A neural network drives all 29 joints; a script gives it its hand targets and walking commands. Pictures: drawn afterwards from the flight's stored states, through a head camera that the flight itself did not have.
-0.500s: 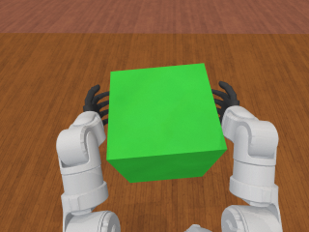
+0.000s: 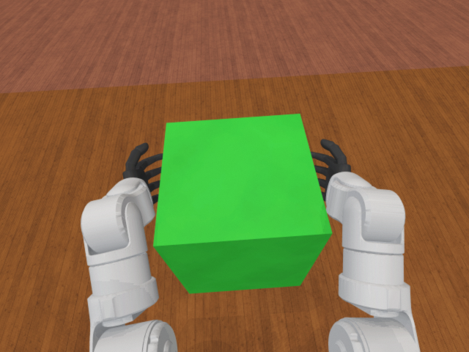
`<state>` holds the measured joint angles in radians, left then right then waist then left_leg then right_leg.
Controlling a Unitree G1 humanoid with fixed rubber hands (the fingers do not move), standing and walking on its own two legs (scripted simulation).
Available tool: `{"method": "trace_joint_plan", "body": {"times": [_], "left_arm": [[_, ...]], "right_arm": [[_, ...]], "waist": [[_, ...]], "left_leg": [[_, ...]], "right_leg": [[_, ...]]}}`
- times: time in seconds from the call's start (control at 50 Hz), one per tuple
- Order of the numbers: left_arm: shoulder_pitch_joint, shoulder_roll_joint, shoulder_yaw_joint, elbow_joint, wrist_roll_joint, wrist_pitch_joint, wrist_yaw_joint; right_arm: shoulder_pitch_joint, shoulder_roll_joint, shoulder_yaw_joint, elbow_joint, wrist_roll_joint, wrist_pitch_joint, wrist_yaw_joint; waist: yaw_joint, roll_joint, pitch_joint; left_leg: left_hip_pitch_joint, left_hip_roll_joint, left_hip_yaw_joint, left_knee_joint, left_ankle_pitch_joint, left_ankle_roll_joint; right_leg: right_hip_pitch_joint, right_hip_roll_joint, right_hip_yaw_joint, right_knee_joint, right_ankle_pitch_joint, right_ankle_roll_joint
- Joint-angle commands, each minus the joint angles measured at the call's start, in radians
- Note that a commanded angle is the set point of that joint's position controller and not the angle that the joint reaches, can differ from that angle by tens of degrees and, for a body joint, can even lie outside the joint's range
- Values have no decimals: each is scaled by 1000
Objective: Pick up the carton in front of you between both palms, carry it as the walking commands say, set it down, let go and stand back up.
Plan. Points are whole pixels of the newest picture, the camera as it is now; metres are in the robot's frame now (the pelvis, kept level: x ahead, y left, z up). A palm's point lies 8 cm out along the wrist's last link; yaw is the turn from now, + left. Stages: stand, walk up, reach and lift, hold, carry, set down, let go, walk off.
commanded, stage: carry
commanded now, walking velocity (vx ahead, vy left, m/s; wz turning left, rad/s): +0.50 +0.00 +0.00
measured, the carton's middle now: (239, 212) +0.34 -0.02 +0.06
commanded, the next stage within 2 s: none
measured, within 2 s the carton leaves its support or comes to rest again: neither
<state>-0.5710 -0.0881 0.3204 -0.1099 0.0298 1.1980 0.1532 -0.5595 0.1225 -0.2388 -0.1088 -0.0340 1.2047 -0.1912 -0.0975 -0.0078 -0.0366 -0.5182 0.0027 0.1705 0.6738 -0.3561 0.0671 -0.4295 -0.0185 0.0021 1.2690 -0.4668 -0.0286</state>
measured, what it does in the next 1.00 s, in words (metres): climbs: right foot 0.04 m higher, then left foot 0.03 m higher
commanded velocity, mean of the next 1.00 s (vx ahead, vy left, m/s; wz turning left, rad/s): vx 0.50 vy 0.00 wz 0.00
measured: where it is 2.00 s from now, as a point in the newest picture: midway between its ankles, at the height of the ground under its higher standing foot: (216, 140)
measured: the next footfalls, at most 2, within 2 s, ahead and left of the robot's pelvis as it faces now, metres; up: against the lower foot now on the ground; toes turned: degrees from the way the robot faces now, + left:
right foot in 0.32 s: +0.39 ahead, -0.13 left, +0.04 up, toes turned -8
left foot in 0.74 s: +0.64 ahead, +0.09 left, +0.07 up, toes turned +8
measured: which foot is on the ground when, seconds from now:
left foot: down 0.00-0.34, up 0.36-0.72, down 0.74-1.00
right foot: up 0.00-0.30, down 0.32-0.76, up 0.78-1.00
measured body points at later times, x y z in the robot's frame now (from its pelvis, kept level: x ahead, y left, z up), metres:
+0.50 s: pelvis +0.30 -0.04 +0.05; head +0.33 -0.05 +0.50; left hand +0.64 +0.15 +0.18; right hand +0.67 -0.16 +0.17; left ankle +0.26 +0.07 -0.57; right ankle +0.35 -0.12 -0.68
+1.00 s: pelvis +0.61 +0.00 +0.09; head +0.64 +0.01 +0.54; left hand +0.98 +0.14 +0.22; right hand +0.96 -0.17 +0.23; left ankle +0.60 +0.09 -0.64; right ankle +0.67 -0.12 -0.55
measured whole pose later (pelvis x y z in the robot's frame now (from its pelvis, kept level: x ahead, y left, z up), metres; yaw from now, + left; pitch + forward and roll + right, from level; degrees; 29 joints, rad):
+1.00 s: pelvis +0.61 +0.00 +0.09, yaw +0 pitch +5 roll +0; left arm -0.54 -0.13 0.31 -0.20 0.06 1.17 0.16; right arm -0.55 0.11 -0.24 -0.16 0.02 1.16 -0.20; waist -0.08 -0.02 -0.03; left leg -0.30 0.01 0.14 0.50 -0.41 0.04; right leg -0.77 -0.06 -0.05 1.20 -0.35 -0.04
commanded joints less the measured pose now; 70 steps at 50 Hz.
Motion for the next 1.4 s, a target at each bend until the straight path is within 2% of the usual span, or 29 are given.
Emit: {"method": "trace_joint_plan", "body": {"times": [0.0, 0.12, 0.2, 0.24, 0.28, 0.3, 0.32, 0.34, 0.4, 0.44, 0.5, 0.64, 0.7, 0.72, 0.74, 0.76, 0.82, 0.86, 0.96, 1.04, 1.08, 1.12, 1.14, 1.16, 1.18, 1.22, 1.24, 1.28, 1.38], "left_arm": [[-537, -755, -563, -53, -132, -15, -12], [-531, -720, -637, -127, -136, -46, -2], [-516, -665, -651, -139, -168, -25, 3], [-506, -648, -646, -120, -178, -10, 3], [-498, -648, -637, -83, -191, 2, 0], [-486, -645, -631, -55, -198, 5, 1], [-485, -629, -625, -43, -200, 6, 2], [-506, -658, -634, -33, -215, 2, 2], [-674, -796, -714, -127, -318, -11, -33], [-740, -846, -751, -163, -360, -32, -52], [-717, -830, -750, -160, -367, -51, -57], [-545, -691, -661, -69, -262, -13, -22], [-521, -667, -623, -31, -215, 6, -16], [-513, -658, -613, -22, -198, 11, -13], [-500, -661, -593, -26, -184, 16, -12], [-541, -660, -584, -39, -172, 14, -11], [-552, -741, -561, -35, -147, -5, -7], [-552, -765, -575, -48, -133, -25, -9], [-543, -718, -631, -114, -139, -47, 4], [-513, -660, -638, -120, -162, -26, 7], [-499, -645, -633, -99, -173, -11, 5], [-486, -642, -623, -52, -184, -1, 3], [-461, -638, -617, -30, -187, 0, 3], [-500, -633, -623, -31, -195, -3, 4], [-531, -682, -642, -39, -221, 0, -3], [-659, -775, -703, -112, -300, -11, -27], [-708, -816, -729, -143, -333, -21, -39], [-748, -844, -761, -174, -372, -42, -52], [-653, -769, -722, -133, -342, -45, -40]], "right_arm": [[-773, 836, 695, -188, 354, -44, 81], [-678, 763, 676, -199, 348, -67, 82], [-574, 663, 613, -162, 274, -42, 52], [-543, 626, 583, -139, 239, -27, 41], [-525, 603, 557, -118, 210, -13, 31], [-518, 589, 544, -111, 193, -7, 26], [-524, 581, 528, -112, 180, -1, 23], [-538, 579, 506, -118, 164, 3, 21], [-578, 654, 477, -101, 133, -14, 22], [-598, 688, 489, -105, 119, -33, 25], [-602, 683, 525, -131, 118, -52, 20], [-553, 610, 549, -113, 154, -17, 19], [-550, 623, 547, -60, 173, -4, 27], [-527, 622, 539, -32, 178, -4, 28], [-536, 616, 535, -25, 177, -8, 26], [-548, 663, 545, -15, 192, -10, 30], [-725, 790, 645, -141, 309, -32, 65], [-783, 837, 686, -184, 358, -55, 83], [-686, 756, 666, -192, 347, -69, 78], [-578, 661, 608, -150, 276, -44, 50], [-548, 629, 581, -125, 241, -29, 39], [-521, 607, 555, -103, 209, -14, 30], [-540, 585, 538, -105, 191, -9, 25], [-524, 586, 513, -103, 173, -2, 24], [-574, 594, 502, -105, 158, -3, 20], [-578, 644, 478, -92, 138, -13, 21], [-580, 667, 476, -87, 127, -21, 23], [-583, 681, 487, -97, 114, -38, 22], [-571, 632, 525, -134, 119, -48, 9]], "waist": [[42, 14, -438], [35, 101, -398], [35, 143, -331], [62, 178, -312], [151, 161, -364], [208, 80, -450], [217, -141, -542], [208, -338, -535], [191, 11, -444], [158, -18, -442], [159, -83, -417], [158, -127, -313], [45, -139, -372], [-6, -44, -467], [-13, 240, -558], [-18, 342, -508], [15, 12, -433], [49, 64, -442], [35, 105, -397], [45, 154, -337], [84, 185, -331], [186, 94, -425], [244, -31, -495], [199, -338, -542], [191, -251, -496], [197, -12, -448], [184, 17, -438], [157, -41, -440], [165, -76, -385]], "left_leg": [[609, 288, -520, -264, 243, 155], [620, 277, -354, -348, 186, 173], [543, 225, -199, -387, 270, 130], [520, 208, -139, -350, 404, 98], [453, 187, -36, -103, 693, 45], [319, 148, 4, 121, 683, -4], [30, 71, -25, 422, 356, -62], [-214, -89, -101, 642, -152, -75], [-333, 37, -212, 815, -94, -9], [-294, 66, -211, 712, -33, 3], [-337, 73, -168, 623, -2, -10], [-126, 36, -5, 88, 53, -24], [241, -88, 132, -86, 75, 4], [524, -44, 21, -90, 37, 24], [728, 265, -576, -242, -215, 162], [783, 335, -888, -400, -65, 229], [648, 319, -603, -241, 285, 194], [599, 286, -481, -280, 160, 137], [600, 277, -349, -343, 159, 167], [506, 226, -191, -377, 254, 118], [473, 215, -134, -301, 426, 84], [347, 161, -4, 42, 672, 11], [129, 109, -11, 307, 454, -37], [-168, -44, -67, 548, -89, -76], [-286, -41, -171, 734, -173, -56], [-349, 23, -203, 825, -117, -18], [-338, 48, -211, 771, -77, -9], [-305, 62, -199, 691, -40, -2], [-342, 92, -148, 426, 22, -29]], "right_leg": [[-379, -37, 44, 139, 72, -32], [-455, -68, -36, -80, 138, -12], [-299, -52, -125, -422, 178, -13], [-172, 0, -217, -530, 166, -29], [112, 99, -310, -648, 190, -54], [397, 90, -250, -669, 174, -83], [632, -206, 289, -798, -95, -195], [702, -326, 718, -995, 29, -305], [569, -308, 439, -833, 388, -260], [505, -272, 328, -873, 243, -196], [495, -263, 243, -920, 198, -207], [410, -200, 1, -967, 387, -159], [339, -155, -139, -698, 743, -77], [201, -118, -164, -479, 693, -31], [-83, -22, -148, -156, 404, 39], [-316, 102, -49, 37, -46, 36], [-419, -23, 34, 188, 20, -20], [-387, -46, 28, 96, 81, -31], [-449, -70, -34, -105, 130, -11], [-246, -39, -142, -457, 162, -15], [-88, 28, -236, -547, 149, -32], [311, 106, -284, -669, 179, -71], [552, -53, 22, -743, -21, -122], [700, -310, 613, -923, -37, -271], [692, -339, 708, -971, 111, -301], [600, -315, 485, -831, 381, -275], [550, -291, 413, -836, 378, -236], [503, -269, 324, -879, 229, -196], [498, -252, 168, -942, 250, -211]]}}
